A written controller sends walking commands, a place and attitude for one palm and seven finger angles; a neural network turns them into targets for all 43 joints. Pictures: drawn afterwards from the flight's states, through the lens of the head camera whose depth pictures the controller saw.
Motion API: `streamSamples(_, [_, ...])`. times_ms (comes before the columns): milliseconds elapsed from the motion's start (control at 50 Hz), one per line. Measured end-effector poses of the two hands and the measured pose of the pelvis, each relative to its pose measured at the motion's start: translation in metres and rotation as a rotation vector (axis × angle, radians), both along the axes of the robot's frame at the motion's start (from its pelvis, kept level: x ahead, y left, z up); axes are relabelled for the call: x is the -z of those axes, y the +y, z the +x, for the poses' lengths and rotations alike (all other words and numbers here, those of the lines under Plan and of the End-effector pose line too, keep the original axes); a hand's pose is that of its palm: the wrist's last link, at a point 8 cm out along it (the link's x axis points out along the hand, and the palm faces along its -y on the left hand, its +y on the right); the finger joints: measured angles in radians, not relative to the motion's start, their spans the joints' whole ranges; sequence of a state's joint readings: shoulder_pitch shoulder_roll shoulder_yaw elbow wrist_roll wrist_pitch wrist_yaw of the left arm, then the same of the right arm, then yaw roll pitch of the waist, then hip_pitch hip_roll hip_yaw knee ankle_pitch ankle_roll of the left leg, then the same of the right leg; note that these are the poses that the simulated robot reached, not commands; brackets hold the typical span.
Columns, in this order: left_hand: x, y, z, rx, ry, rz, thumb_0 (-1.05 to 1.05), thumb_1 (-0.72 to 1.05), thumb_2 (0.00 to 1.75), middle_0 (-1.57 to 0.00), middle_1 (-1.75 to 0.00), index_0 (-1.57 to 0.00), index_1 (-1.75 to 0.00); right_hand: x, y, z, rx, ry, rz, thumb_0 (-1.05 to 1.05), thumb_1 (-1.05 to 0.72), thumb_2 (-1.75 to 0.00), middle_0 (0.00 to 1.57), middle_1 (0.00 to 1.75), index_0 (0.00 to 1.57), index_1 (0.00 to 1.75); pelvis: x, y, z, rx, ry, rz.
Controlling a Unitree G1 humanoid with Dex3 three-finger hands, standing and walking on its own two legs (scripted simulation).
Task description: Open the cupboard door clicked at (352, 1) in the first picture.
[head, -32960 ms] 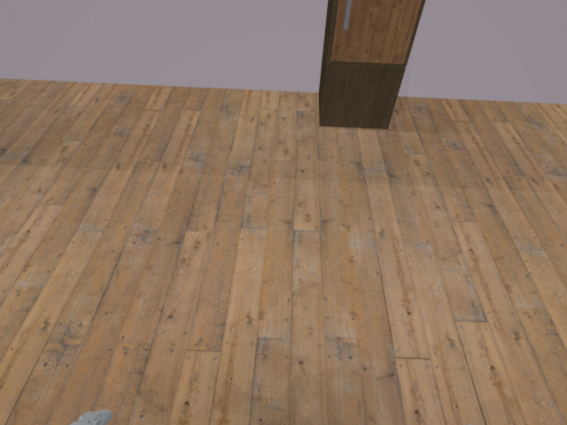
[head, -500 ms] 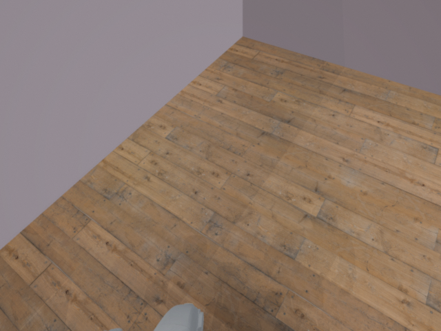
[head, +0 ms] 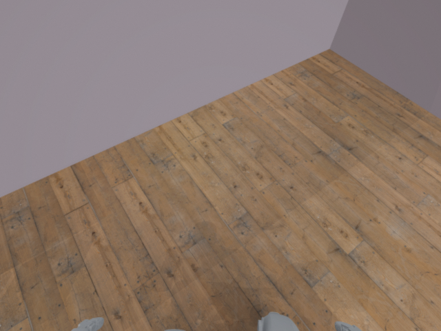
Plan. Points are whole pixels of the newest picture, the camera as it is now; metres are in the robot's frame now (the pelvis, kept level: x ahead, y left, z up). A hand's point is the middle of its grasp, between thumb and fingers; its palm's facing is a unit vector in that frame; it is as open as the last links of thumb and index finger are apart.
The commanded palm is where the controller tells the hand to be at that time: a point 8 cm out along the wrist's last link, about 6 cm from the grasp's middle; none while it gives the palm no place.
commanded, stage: turn to face it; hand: left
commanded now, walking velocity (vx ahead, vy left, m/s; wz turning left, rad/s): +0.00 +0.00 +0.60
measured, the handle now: out of the picture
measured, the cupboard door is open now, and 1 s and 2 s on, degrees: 45 45 45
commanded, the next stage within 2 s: none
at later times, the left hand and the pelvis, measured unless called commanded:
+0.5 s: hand out of the picture +0.01 +0.16 -0.17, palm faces +0.33 -0.91 -0.23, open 7.3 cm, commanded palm none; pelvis +0.01 -0.04 +0.00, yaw +19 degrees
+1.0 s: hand out of the picture +0.01 +0.17 -0.15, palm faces +0.54 -0.79 -0.30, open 7.4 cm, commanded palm none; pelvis +0.03 -0.07 -0.01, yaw +35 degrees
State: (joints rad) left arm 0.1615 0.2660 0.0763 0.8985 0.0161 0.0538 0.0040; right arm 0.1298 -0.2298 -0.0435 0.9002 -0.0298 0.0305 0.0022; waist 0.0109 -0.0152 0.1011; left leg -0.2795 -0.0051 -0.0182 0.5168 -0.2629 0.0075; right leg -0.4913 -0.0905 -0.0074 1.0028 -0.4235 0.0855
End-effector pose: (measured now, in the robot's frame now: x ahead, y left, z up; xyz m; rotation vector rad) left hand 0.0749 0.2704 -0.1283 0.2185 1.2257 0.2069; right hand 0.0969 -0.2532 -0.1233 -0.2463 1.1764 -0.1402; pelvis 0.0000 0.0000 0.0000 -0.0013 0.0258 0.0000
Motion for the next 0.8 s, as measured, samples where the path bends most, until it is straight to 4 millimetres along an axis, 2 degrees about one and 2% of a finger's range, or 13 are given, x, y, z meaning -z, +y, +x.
streamSamples(100, [-0.01,-0.021,0.018,-0.001,-0.071,0.021,0.01,0.91,0.9,-0.2,-0.3,-0.2,-0.3,0.015,-0.019,-0.013,0.0,0.063,0.028,0.0,-0.9,-0.9,0.2,0.3,0.2,0.3,0.003,-0.021,0.002,-0.054,0.007,0.005])
streamSamples(160, [-0.012,-0.037,0.019,-0.01,-0.111,0.045,0.01,0.91,0.9,-0.2,-0.3,-0.2,-0.3,0.031,-0.036,-0.012,-0.001,0.087,0.044,0.0,-0.9,-0.9,0.2,0.3,0.2,0.3,0.011,-0.036,0.004,-0.09,0.006,0.016])
streamSamples(260, [-0.019,-0.062,-0.005,-0.069,-0.083,0.029,0.0,0.91,0.9,-0.2,-0.3,-0.2,-0.3,0.027,-0.048,0.001,-0.043,0.119,0.047,0.01,-0.91,-0.9,0.2,0.3,0.2,0.3,0.001,-0.046,0.005,-0.161,-0.01,0.032])
streamSamples(380, [-0.012,-0.078,-0.039,-0.174,-0.041,-0.022,0.01,0.91,0.9,-0.21,-0.3,-0.2,-0.3,0.015,-0.04,0.031,-0.141,0.119,0.045,0.01,-0.91,-0.9,0.19,0.3,0.2,0.3,-0.005,-0.052,0.01,-0.251,-0.009,0.045])
streamSamples(480, [0.003,-0.07,-0.079,-0.288,-0.009,-0.046,0.0,0.91,0.9,-0.21,-0.3,-0.2,-0.3,0.009,-0.012,0.071,-0.262,0.077,0.024,0.01,-0.91,-0.9,0.19,0.3,0.2,0.3,0.0,-0.045,0.009,-0.323,-0.009,0.034])
streamSamples(560, [0.025,-0.052,-0.116,-0.377,0.038,-0.06,0.0,0.91,0.9,-0.21,-0.3,-0.2,-0.3,0.007,0.017,0.104,-0.355,-0.015,0.001,0.0,-0.91,-0.9,0.19,0.3,0.2,0.3,0.014,-0.032,0.007,-0.376,-0.006,0.016])
streamSamples(600, [0.028,-0.044,-0.129,-0.406,0.073,-0.053,0.01,0.91,0.9,-0.21,-0.3,-0.2,-0.3,0.003,0.028,0.113,-0.389,-0.047,-0.007,0.0,-0.91,-0.9,0.19,0.3,0.2,0.3,0.015,-0.029,0.006,-0.392,-0.007,0.016])
streamSamples(680, [0.018,-0.032,-0.134,-0.452,0.065,-0.034,0.01,0.91,0.9,-0.2,-0.3,-0.2,-0.3,-0.005,0.037,0.115,-0.432,-0.048,-0.025,0.0,-0.91,-0.9,0.2,0.3,0.2,0.3,0.006,-0.027,0.006,-0.433,-0.005,0.003])
streamSamples(800, [-0.001,-0.028,-0.118,-0.479,-0.016,-0.001,0.01,0.91,0.9,-0.2,-0.3,-0.2,-0.3,-0.004,0.035,0.111,-0.471,0.006,-0.014,0.0,-0.9,-0.9,0.2,0.3,0.2,0.3,-0.003,-0.034,0.011,-0.487,-0.004,-0.007])
